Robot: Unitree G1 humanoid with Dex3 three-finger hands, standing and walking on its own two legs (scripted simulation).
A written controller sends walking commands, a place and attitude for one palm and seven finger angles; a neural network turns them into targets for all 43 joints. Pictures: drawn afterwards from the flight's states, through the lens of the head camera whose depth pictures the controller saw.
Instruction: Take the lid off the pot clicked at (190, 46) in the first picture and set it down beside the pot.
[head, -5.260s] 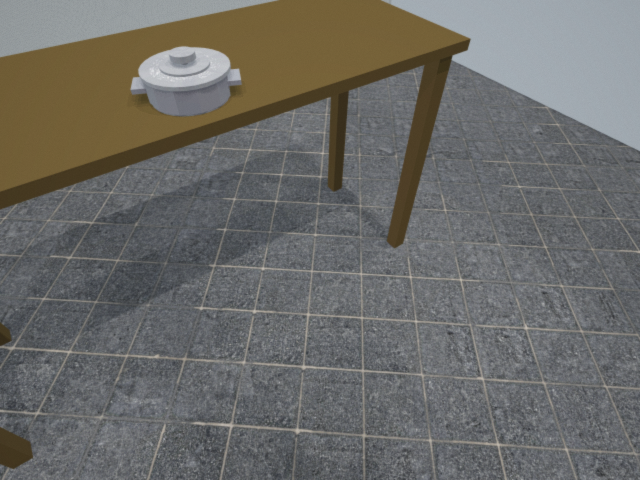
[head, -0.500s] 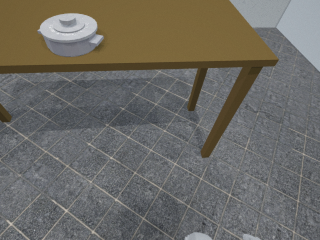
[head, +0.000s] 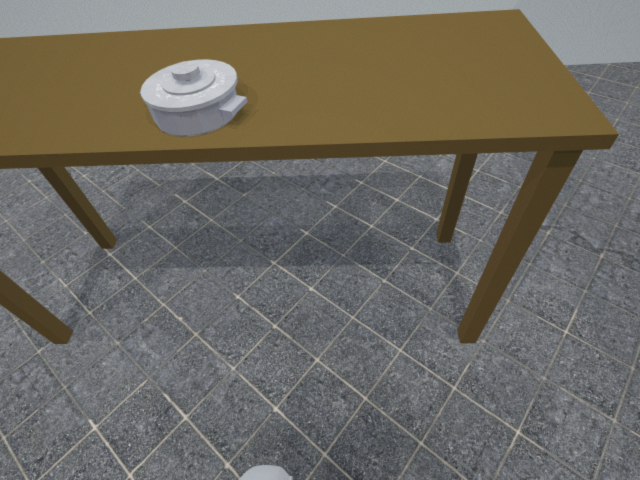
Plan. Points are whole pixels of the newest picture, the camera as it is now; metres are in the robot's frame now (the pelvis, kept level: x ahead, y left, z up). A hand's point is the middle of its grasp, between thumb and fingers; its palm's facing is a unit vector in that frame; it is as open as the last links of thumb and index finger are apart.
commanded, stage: take the last steps up to it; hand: left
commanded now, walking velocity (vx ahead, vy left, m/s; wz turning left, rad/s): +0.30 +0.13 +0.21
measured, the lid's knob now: (185, 70) +0.74 +0.28 +0.15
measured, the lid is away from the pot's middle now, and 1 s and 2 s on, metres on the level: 0.00 0.00 0.00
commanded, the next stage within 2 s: come to a stop and stand still in 0.70 s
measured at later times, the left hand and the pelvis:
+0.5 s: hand out of the picture +0.02 +0.29 -0.18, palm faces +0.18 -0.96 -0.19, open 7.4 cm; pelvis +0.10 +0.11 +0.00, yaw +5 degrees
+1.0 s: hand (180, 344) +0.36 +0.29 -0.17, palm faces +0.05 -0.97 -0.24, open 7.4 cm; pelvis +0.27 +0.11 -0.02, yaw +5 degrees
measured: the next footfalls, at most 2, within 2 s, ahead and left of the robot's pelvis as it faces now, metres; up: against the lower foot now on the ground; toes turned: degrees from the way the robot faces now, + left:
left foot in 0.34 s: +0.10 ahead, +0.20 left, +0.00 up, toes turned +11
right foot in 0.84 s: +0.38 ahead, +0.04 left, +0.00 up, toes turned -2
